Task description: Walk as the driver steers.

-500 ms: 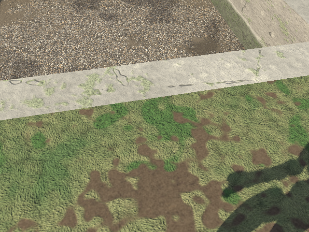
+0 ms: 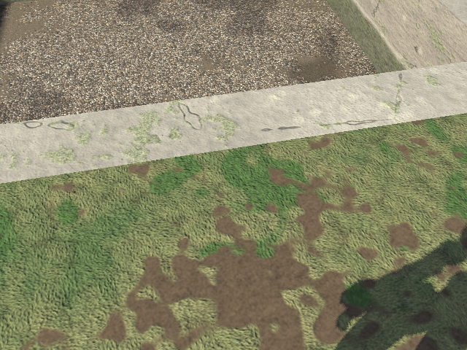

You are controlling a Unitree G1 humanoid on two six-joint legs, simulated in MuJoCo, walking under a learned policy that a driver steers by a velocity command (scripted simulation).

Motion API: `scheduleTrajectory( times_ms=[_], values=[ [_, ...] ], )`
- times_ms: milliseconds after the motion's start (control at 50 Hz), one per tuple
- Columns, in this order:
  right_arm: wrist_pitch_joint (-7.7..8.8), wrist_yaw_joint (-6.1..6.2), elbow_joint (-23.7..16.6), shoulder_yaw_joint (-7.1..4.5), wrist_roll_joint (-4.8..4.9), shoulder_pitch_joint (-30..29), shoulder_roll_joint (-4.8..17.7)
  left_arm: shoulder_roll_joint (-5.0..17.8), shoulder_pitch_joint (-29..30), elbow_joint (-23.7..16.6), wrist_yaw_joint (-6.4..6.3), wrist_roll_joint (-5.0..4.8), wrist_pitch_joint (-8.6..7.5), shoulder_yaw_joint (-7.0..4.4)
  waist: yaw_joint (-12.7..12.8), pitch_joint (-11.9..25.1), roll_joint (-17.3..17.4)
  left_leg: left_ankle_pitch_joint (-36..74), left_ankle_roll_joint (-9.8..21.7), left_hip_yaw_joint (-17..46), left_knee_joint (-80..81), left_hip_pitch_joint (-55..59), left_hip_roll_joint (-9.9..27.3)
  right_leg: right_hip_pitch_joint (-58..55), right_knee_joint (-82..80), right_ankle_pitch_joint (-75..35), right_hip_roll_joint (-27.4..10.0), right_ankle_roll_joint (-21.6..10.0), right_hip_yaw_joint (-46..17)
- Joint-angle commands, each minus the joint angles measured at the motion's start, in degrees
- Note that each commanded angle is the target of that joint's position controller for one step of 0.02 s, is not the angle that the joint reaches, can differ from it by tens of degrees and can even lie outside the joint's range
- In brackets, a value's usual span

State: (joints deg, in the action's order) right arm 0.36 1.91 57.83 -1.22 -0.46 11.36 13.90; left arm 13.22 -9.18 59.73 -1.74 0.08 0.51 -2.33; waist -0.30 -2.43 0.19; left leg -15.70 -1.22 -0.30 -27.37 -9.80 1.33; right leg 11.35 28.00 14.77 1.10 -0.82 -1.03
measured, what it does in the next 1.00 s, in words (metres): walks ahead: right foot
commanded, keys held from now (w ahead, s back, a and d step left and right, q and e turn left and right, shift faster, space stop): no key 0.08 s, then w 0.80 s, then no key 0.12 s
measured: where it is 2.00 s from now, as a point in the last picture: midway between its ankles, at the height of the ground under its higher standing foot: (246, 341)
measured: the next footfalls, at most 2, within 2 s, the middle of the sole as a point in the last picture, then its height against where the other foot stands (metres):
right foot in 0.78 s outside the picture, level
left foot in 1.22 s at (202, 318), level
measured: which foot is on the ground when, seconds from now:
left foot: down 0.00-0.78, up 0.80-1.00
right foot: down 0.00-0.34, up 0.36-0.76, down 0.78-1.00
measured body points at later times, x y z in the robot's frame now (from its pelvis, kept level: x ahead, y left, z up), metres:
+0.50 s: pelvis +0.09 +0.04 +0.01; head +0.10 +0.05 +0.46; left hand +0.19 +0.30 -0.14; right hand +0.04 -0.22 -0.13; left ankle +0.01 +0.12 -0.74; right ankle +0.09 -0.10 -0.66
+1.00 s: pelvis +0.36 -0.02 +0.01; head +0.38 -0.02 +0.45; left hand +0.40 +0.25 -0.13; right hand +0.47 -0.29 -0.12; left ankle +0.39 +0.14 -0.66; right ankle +0.38 -0.10 -0.74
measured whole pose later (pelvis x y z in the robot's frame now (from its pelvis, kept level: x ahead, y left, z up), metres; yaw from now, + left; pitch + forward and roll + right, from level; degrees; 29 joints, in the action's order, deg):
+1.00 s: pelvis +0.36 -0.02 +0.01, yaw +1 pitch +0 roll -2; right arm 5.3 1.4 52.1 -3.6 0.9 10.9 15.7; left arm 13.8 -13.5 58.4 1.8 0.7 -5.8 -2.6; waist 1.8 -2.2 2.4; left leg -16.9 1.0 2.1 -62.8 -33.9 6.3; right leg 10.8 18.0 7.5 4.2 -4.4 3.9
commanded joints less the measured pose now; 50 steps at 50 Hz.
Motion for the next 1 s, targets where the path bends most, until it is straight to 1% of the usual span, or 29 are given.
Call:
scheduleTrajectory(
  times_ms=[20, 80, 100, 140, 180, 240, 260, 300, 320, 340, 360, 380, 400, 440, 460, 500, 580, 680, 720, 760, 780, 800, 820, 840, 860, 880, 900, 940, 1000],
  values=[
    [0.46, 0.28, -1.36, -1.01, 0.03, 1.04, 6.19, 6.49, 0.23, -1.11, -0.21, -0.03, -0.51, -0.98, 0.01, 1.19, -0.06, 6.79, 0.90, 0.90, 4.58, -2.24, 1.16, -1.09, -4.80, -8.56, -2.71, -1.34, -2.70],
    [0.45, 0.38, -0.75, -0.88, 0.05, 1.63, 6.04, 6.29, 0.08, -0.26, -0.23, -0.05, -0.50, -0.83, 0.05, 1.06, -0.08, 6.72, 0.90, 0.83, 4.61, -2.35, 1.04, -1.00, -4.90, -8.45, -2.65, -1.33, -2.56],
    [0.36, 0.45, -0.01, -0.79, 0.14, 2.84, 5.59, 6.02, -0.89, 0.45, -0.27, -0.11, -0.42, -0.77, 0.10, 2.28, -0.39, 1.11, 1.06, -0.03, 4.38, -2.03, 0.23, -1.37, -5.28, -2.14, -2.14, -1.57, -2.13],
    [0.24, 0.76, -0.21, -1.05, 0.77, 2.55, 6.10, 7.61, -1.87, 0.75, -0.40, -0.88, -0.24, -1.41, 0.72, -0.57, -1.43, -15.57, 2.57, -1.14, 1.64, -6.16, -1.41, 2.10, -5.73, 19.79, -1.83, -3.53, -2.92],
    [1.19, 0.77, -1.46, -0.95, 1.02, 1.37, 5.58, 8.43, -3.08, 0.44, -0.27, -1.18, -1.15, -1.70, 1.46, -4.83, -3.57, -20.78, 3.80, -0.52, -1.51, -11.85, -1.19, 4.90, -8.89, 30.19, -5.55, -6.36, -8.73],
    [3.54, -0.37, -2.44, -0.61, 1.65, 0.54, 2.90, 11.05, -7.42, 1.31, 0.28, -1.53, -3.01, -2.72, 2.24, -4.36, -10.37, -10.65, 4.28, -2.34, -13.38, -15.37, -1.46, 1.95, -16.58, 33.68, -16.15, -12.58, -24.95],
    [4.04, -0.80, -2.47, -0.79, 1.87, 0.91, 3.25, 10.71, -6.13, 0.61, 0.36, -1.46, -3.39, -2.65, 1.34, -4.59, -9.82, -10.47, 5.33, -1.20, -14.41, -13.99, -0.48, 3.91, -17.43, 32.09, -17.38, -13.23, -26.54],
    [4.82, -1.36, -0.91, -0.89, 2.09, 5.59, 2.62, 9.93, -0.05, -1.77, 0.67, -2.05, -3.64, -2.28, -2.88, -4.63, -8.92, -9.80, 7.59, -1.83, -4.69, -4.07, -0.45, 10.04, -15.50, 26.93, -14.45, -10.75, -20.26],
    [4.92, -1.34, 1.19, -1.31, 1.95, 10.22, 3.19, 9.04, 3.30, -3.07, 0.83, -2.22, -3.57, -1.99, -5.22, -4.62, -7.09, -5.75, 7.80, -1.60, 1.75, 4.64, -1.00, 15.18, -11.16, 21.56, -10.41, -8.25, -14.30],
    [4.89, -1.20, 3.17, -2.26, 1.42, 16.38, 6.10, 6.11, 5.15, -4.20, 1.04, -1.75, -3.93, -1.23, -6.92, -2.27, 0.54, -5.84, 8.56, 7.32, 5.92, 13.13, 4.53, 21.10, 1.86, 13.28, -5.37, -4.96, -6.71],
    [5.15, -1.64, 4.48, -3.98, 1.47, 22.91, 12.72, 3.37, 6.50, -6.64, 1.12, -1.52, -5.04, -0.64, -7.81, -0.30, 16.18, -12.51, 14.18, 28.86, 15.37, 19.64, 16.29, 30.76, 19.68, 11.04, 1.73, -1.17, 3.25],
    [5.77, -2.07, 4.26, -3.26, 0.70, 22.63, 11.36, 6.01, 7.26, -7.22, 1.16, -1.78, -6.05, -1.24, -6.95, -1.94, 14.04, -11.82, 17.87, 38.81, 17.67, 19.21, 21.76, 37.19, 31.14, 17.25, 0.35, -1.31, -0.71],
    [6.37, -2.09, 3.14, -2.29, 0.56, 19.34, 7.92, 6.37, 4.98, -6.38, 1.65, -2.49, -6.65, -1.40, -4.30, -3.94, 8.36, -8.02, 17.12, 34.70, 16.52, 19.63, 20.86, 40.72, 37.21, 13.13, -2.59, -2.34, -3.16],
    [6.65, -2.63, 1.52, -1.86, 0.88, 15.62, 6.80, 6.24, 3.40, -5.20, 2.21, -2.26, -7.13, -1.52, -2.38, -3.78, 4.21, 1.69, 13.56, 24.00, 16.63, 19.82, 16.88, 42.18, 37.61, 4.28, -5.70, -3.45, -2.01],
    [6.32, -2.71, 1.27, -1.35, 0.74, 15.15, 5.49, 6.54, 4.64, -5.49, 2.42, -1.79, -7.17, -1.81, -2.18, -3.64, 3.94, 9.85, 12.08, 19.14, 16.89, 18.79, 15.31, 40.69, 35.22, 1.24, -6.91, -3.33, -1.40],
    [5.38, -2.36, 1.47, -0.81, 0.30, 16.88, 3.92, 4.49, 6.01, -6.03, 3.01, -1.39, -6.86, -1.51, -2.50, -2.40, 5.34, 19.23, 11.05, 12.24, 17.52, 16.82, 12.30, 36.83, 30.40, -2.54, -6.79, -2.02, 1.08],
    [4.63, -0.93, 0.67, -1.20, 0.19, 17.25, 6.74, 1.15, 15.93, -10.38, 3.50, -1.37, -6.31, 0.16, -4.11, -4.76, 4.91, 20.07, 10.75, 5.55, 20.94, 7.75, 9.13, 27.92, 12.56, -12.08, -3.81, 0.17, 4.73],
    [4.75, -0.73, 1.84, -2.24, 1.37, 18.86, 8.06, 4.22, 19.92, -13.68, 4.37, -1.98, -6.24, 0.06, -2.88, -6.12, 6.45, 23.81, 10.19, 4.10, 21.04, 11.17, 12.58, 22.32, 2.92, -15.29, -2.78, -2.29, 3.89],
    [4.28, -0.68, 1.37, -2.82, 1.24, 17.27, 9.18, 6.92, 15.79, -13.33, 4.48, -1.83, -6.49, -1.15, 0.51, -1.84, 7.57, 41.69, 8.86, 2.82, 14.39, 15.15, 13.53, 15.62, 2.34, -13.00, -0.79, -4.30, 4.62],
    [3.29, -0.66, 0.49, -2.82, 0.68, 15.64, 9.07, 10.83, -0.02, -8.78, 3.81, -2.05, -6.11, -3.61, 8.38, 8.06, 8.07, 54.28, 6.42, 0.03, -4.08, 11.57, 10.62, -4.76, 2.35, -12.04, 1.50, -7.20, 5.87],
    [3.26, -0.77, -0.97, -2.08, -0.23, 15.58, 7.49, 14.35, -10.61, -6.48, 3.13, -1.37, -5.70, -4.72, 11.67, 15.33, 2.87, 37.47, 4.96, -0.86, -21.54, -2.40, 7.91, -22.89, 4.12, -8.31, -8.64, -10.58, -5.97],
    [4.50, -1.70, -1.39, 0.48, 0.29, 23.79, -2.48, 17.65, -15.20, -5.02, 3.40, -0.63, -5.50, -5.09, 6.16, 25.91, -14.44, -10.23, 1.50, 1.42, -43.55, -22.52, -4.01, -39.71, -4.34, 7.19, -23.81, -21.06, -36.87],
    [6.27, -1.99, -1.40, -0.78, 2.10, 18.33, 3.06, 12.16, -13.13, -4.95, 3.51, -1.00, -5.61, -3.60, 8.37, 22.25, -10.67, -16.04, 3.01, 8.93, -51.39, -28.87, -2.96, -35.54, -12.30, 13.20, -22.29, -19.22, -43.12],
    [7.29, -2.01, -3.99, -1.92, 3.71, 12.00, 6.57, 9.86, -6.71, -5.95, 3.42, -1.22, -6.06, -2.83, 6.72, 11.69, -9.38, -11.83, 4.24, 7.11, -52.70, -33.59, 0.14, -26.52, -13.61, 10.02, -20.60, -16.44, -33.74],
    [7.72, -1.54, -4.73, -2.04, 3.52, 8.84, 7.16, 8.11, -1.47, -7.24, 3.52, -0.94, -6.58, -2.19, 4.47, 7.45, -3.39, -6.02, 4.72, 6.02, -49.99, -30.84, 3.45, -16.64, -15.05, 2.80, -18.73, -14.89, -26.24],
    [7.44, -1.06, -4.69, -2.68, 2.56, 7.74, 7.11, 6.33, 1.43, -7.55, 3.81, -0.23, -7.00, -1.67, 2.36, 4.60, -1.44, -2.73, 4.58, 5.19, -46.70, -27.63, 5.39, -8.66, -16.29, -3.54, -16.61, -13.80, -20.33],
    [6.61, -0.83, -4.48, -2.89, 1.98, 9.33, 6.10, 5.19, 2.96, -7.41, 3.93, 0.55, -7.28, -1.23, -0.07, 3.69, -2.55, -1.25, 4.31, 5.53, -44.75, -23.04, 6.79, -3.16, -17.43, -10.41, -14.81, -13.10, -15.79],
    [5.11, -0.47, -4.18, -2.82, 1.63, 11.59, 3.57, 4.99, 2.38, -6.22, 3.99, 0.54, -7.46, -0.91, -2.19, 2.62, -3.32, -2.82, 3.12, 4.49, -40.93, -18.70, 6.85, 2.71, -18.17, -25.51, -13.63, -13.60, -9.51],
    [4.15, -0.15, -6.65, -2.93, 0.62, 6.82, 3.56, 7.80, 0.88, -4.76, 2.74, 1.03, -7.46, -1.16, -2.74, 1.48, -3.28, 2.67, 0.72, 2.74, -30.71, -20.02, 6.38, 5.33, -17.97, -39.86, -12.58, -13.94, -3.25]
  ],
)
